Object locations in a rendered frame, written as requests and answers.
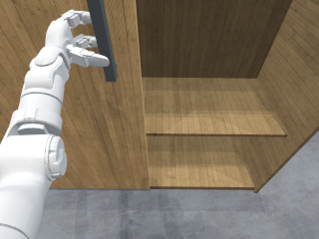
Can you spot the wardrobe door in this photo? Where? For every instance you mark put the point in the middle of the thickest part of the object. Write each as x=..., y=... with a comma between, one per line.
x=103, y=123

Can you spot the robot left hand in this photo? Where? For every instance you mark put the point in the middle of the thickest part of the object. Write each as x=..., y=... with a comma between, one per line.
x=59, y=35

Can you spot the robot left forearm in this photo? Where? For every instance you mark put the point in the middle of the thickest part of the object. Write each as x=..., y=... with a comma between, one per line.
x=41, y=100

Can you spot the handle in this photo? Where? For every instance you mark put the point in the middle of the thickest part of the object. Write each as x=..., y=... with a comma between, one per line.
x=101, y=29

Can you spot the left robot upper arm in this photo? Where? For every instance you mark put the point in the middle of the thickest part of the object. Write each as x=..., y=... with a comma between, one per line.
x=29, y=163

